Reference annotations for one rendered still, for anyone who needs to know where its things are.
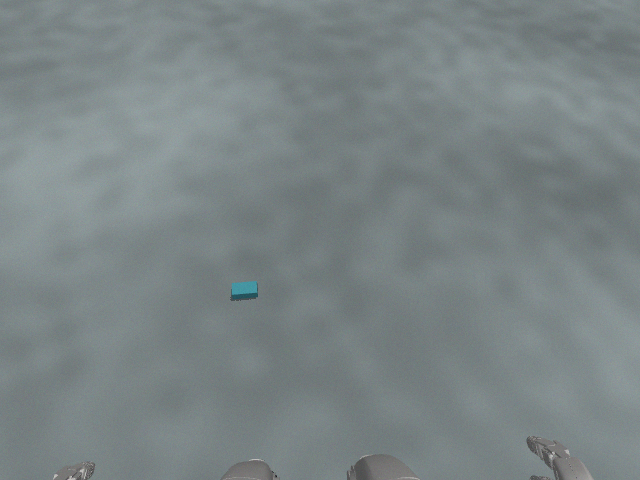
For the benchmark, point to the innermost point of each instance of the right robot hand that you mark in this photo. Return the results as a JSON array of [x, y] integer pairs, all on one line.
[[557, 458]]

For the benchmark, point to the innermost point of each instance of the left robot hand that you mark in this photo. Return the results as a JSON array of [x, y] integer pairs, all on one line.
[[80, 471]]

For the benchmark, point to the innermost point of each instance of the small box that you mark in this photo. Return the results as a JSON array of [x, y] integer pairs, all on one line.
[[244, 290]]

